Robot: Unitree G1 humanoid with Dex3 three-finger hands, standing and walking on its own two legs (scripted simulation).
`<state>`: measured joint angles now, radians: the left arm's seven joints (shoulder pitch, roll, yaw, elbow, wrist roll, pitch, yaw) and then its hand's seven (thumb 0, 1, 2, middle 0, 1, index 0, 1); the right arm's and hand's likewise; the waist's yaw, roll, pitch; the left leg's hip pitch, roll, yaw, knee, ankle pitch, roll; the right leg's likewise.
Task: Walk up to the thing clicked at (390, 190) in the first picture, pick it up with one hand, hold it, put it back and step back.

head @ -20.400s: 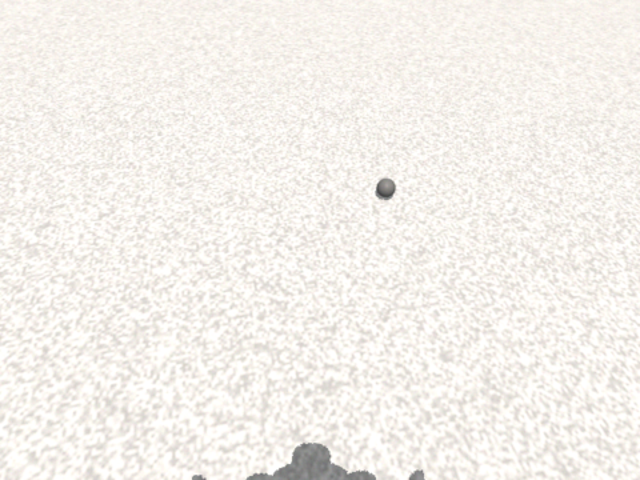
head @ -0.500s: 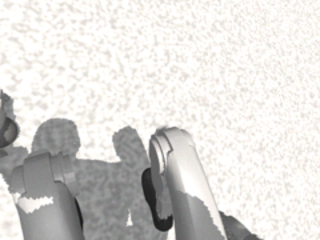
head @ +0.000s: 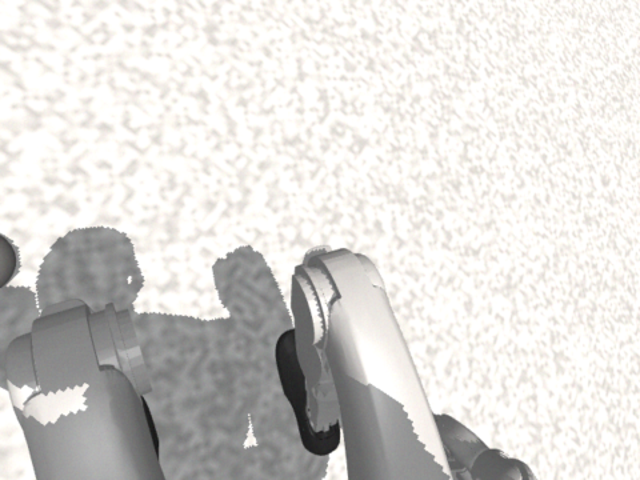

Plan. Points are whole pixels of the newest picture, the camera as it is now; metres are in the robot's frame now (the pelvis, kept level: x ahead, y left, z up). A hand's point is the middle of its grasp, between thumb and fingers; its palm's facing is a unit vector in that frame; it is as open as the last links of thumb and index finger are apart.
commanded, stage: close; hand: left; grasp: from above
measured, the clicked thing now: out of the picture +0.39 +0.31 -0.25
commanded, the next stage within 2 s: settle in 1.86 s
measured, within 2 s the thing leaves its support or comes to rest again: neither
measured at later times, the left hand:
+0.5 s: hand out of the picture +0.39 +0.32 -0.23, palm faces -0.45 -0.18 -0.87, open 13.3 cm
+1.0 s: hand out of the picture +0.39 +0.30 -0.23, palm faces -0.38 -0.15 -0.91, open 11.9 cm
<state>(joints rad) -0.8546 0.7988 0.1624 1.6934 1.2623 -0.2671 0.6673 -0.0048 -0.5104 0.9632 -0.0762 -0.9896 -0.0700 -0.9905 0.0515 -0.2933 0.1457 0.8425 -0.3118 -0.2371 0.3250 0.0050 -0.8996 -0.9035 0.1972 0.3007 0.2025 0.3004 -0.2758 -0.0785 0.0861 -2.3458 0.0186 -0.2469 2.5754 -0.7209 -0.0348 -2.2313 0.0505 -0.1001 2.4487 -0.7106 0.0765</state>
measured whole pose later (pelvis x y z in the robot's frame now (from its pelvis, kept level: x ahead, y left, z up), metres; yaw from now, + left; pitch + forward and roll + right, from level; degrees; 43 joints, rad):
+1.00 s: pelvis -0.01 +0.00 +0.00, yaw -2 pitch +25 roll -13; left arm -0.88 0.83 0.19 1.76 1.29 -0.19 0.79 0.00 -0.13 0.69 -0.33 -0.82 -0.35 -0.79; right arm 0.03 -0.34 0.17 0.81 -0.31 -0.31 0.36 0.01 -0.89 -0.90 0.20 0.30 0.20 0.30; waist -0.31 -0.11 0.10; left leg -2.34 0.03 -0.27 2.59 -0.70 -0.02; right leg -2.22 0.07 -0.12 2.43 -0.68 0.08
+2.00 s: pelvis -0.01 +0.01 +0.00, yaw -2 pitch +25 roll -13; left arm -0.89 0.85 0.13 1.75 1.26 -0.24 0.73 0.01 0.05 0.40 -0.88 -0.61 -0.56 -0.55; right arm 0.06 -0.34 0.20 0.80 -0.32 -0.32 0.36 0.01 -0.89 -0.90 0.20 0.30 0.20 0.30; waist -0.30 -0.10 0.12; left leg -2.34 0.02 -0.27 2.58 -0.70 -0.02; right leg -2.20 0.06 -0.12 2.42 -0.68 0.08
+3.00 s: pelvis -0.01 -0.01 +0.06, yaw +5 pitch +32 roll -7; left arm -0.79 0.62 0.05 1.30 1.20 -0.17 0.38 -0.04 0.02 0.47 -1.01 -0.67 -0.57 -0.55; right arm 0.15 -0.29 0.01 0.78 -0.12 -0.10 0.19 0.01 -0.92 -0.91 0.20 0.30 0.20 0.30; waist -0.16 0.02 -0.11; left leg -2.26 0.02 -0.14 2.33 -0.65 -0.02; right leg -2.18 0.01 -0.04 2.27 -0.66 0.05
